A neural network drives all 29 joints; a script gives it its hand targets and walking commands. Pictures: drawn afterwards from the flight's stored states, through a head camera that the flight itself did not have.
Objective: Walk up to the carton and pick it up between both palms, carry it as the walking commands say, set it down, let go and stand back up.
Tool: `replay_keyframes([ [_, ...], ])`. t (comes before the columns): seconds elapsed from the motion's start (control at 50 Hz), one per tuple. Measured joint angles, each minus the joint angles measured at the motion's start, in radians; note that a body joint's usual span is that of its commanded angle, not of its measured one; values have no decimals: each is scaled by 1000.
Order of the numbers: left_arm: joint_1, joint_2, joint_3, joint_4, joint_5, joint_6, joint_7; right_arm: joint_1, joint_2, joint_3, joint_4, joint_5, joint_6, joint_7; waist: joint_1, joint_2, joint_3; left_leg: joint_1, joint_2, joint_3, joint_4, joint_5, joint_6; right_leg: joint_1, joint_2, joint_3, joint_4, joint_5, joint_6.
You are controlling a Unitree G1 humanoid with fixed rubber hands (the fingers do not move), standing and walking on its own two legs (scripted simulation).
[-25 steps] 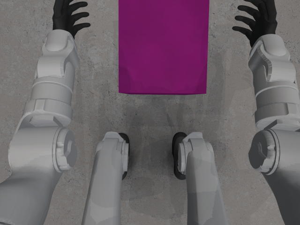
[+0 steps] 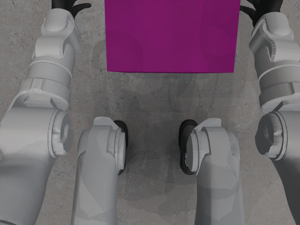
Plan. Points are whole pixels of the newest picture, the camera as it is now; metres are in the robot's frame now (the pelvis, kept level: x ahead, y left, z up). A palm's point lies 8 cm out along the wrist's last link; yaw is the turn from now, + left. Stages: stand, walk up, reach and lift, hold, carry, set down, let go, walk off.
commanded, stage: reach and lift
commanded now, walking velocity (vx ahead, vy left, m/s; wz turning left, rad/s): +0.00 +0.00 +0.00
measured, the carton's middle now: (166, 17) +0.55 -0.03 -0.26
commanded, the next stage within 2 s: none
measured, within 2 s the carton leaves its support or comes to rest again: leaves its support in 1.68 s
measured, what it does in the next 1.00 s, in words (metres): stands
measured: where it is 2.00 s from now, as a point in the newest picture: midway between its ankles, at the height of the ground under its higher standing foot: (152, 156)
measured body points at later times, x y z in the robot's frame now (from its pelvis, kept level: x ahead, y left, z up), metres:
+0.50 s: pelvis -0.01 +0.00 -0.03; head +0.36 -0.01 +0.23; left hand +0.55 +0.18 -0.19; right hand +0.54 -0.22 -0.20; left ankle +0.11 +0.14 -0.37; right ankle +0.11 -0.13 -0.37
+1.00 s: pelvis -0.01 +0.00 -0.02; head +0.36 -0.02 +0.22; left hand +0.56 +0.14 -0.20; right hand +0.55 -0.20 -0.20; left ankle +0.11 +0.14 -0.37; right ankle +0.11 -0.13 -0.37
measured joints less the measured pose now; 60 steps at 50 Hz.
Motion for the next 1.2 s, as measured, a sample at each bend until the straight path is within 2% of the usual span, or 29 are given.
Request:
replay_keyframes([
  [0.3, -59, 32, -75, 25, -78, -15, 18, -55, -38, 74, 18, 70, -15, -20, 3, 3, 121, -22, 2, 4, 114, -9, 1, -24, 1, 2, 111, -5, 4],
  [0.62, -81, 11, -67, 80, -71, -28, 11, -78, -8, 59, 65, 49, -23, -11, -1, 3, 98, -17, 7, 10, 89, -3, 5, -20, -4, 3, 89, 0, 1],
  [1.06, -114, -48, -67, 87, -44, -47, 55, -120, 29, 115, 62, 54, -27, -38, -7, 3, 123, -1, 8, 10, 73, -3, -2, -14, 11, 7, 75, 9, -1],
  [1.2, -130, -50, -16, 101, -7, -36, 43, -138, 40, 88, 73, 19, -15, -39, -7, 8, 131, 2, 1, 4, 77, -1, -7, -12, 17, 6, 79, 12, -1],
])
